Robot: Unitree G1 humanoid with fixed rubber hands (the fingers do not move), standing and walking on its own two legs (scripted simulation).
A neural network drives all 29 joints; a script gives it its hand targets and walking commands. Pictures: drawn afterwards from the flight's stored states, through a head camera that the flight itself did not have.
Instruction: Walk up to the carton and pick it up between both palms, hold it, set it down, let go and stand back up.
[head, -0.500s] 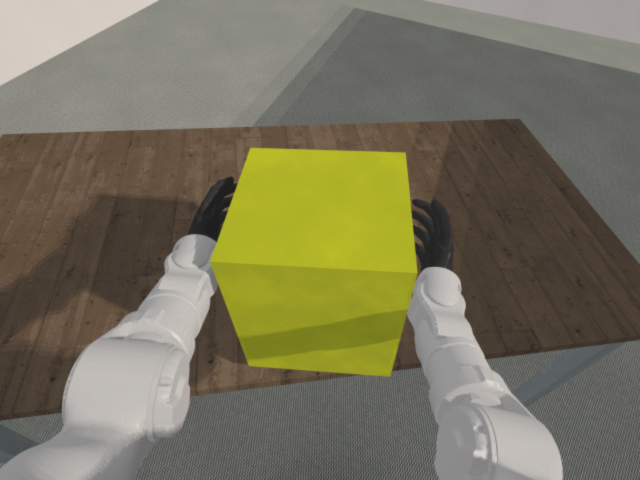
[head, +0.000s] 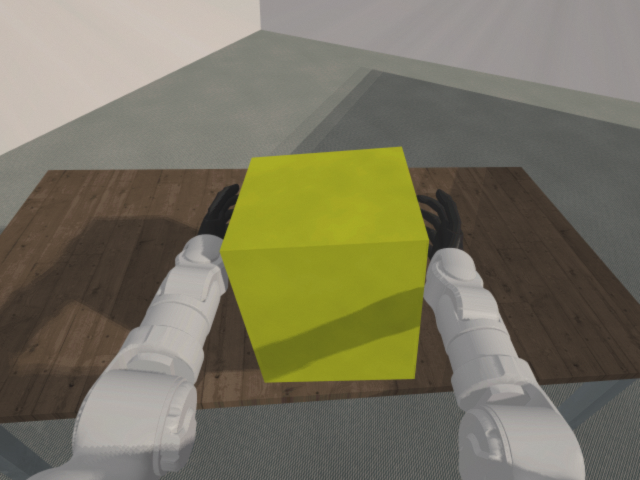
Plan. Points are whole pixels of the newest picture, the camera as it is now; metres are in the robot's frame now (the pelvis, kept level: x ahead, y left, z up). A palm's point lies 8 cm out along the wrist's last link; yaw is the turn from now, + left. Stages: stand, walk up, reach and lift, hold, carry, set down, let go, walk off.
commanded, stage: reach and lift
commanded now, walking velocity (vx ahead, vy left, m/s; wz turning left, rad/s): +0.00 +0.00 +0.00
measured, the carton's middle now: (332, 266) +0.40 -0.03 +0.08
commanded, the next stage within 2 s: hold in 1.72 s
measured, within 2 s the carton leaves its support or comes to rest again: neither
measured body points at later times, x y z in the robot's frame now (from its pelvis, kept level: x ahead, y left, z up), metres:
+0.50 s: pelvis -0.01 -0.01 +0.00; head -0.04 +0.00 +0.45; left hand +0.41 +0.13 +0.16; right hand +0.40 -0.18 +0.15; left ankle +0.01 +0.11 -0.74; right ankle +0.04 -0.13 -0.74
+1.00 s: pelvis +0.00 +0.00 +0.00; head -0.03 +0.02 +0.45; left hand +0.40 +0.15 +0.19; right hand +0.41 -0.15 +0.20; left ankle +0.01 +0.11 -0.74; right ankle +0.04 -0.13 -0.74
